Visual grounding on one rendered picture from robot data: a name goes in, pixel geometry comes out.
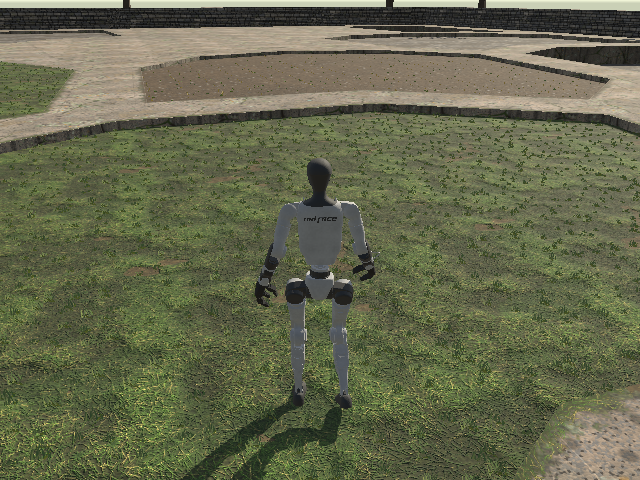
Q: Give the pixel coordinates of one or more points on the left robot upper arm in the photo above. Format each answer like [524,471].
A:
[287,212]

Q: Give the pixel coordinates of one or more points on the left robot forearm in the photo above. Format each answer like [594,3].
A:
[269,268]

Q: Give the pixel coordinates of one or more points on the robot head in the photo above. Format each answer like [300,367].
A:
[319,172]

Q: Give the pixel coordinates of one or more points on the right robot forearm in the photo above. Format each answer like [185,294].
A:
[367,259]

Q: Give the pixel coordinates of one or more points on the left robot thigh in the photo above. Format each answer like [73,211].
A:
[296,300]

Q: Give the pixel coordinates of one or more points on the left robot hand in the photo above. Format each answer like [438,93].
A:
[260,292]

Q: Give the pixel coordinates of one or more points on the right robot upper arm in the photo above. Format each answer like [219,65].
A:
[351,211]

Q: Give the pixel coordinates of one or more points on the right robot hand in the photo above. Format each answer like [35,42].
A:
[369,275]

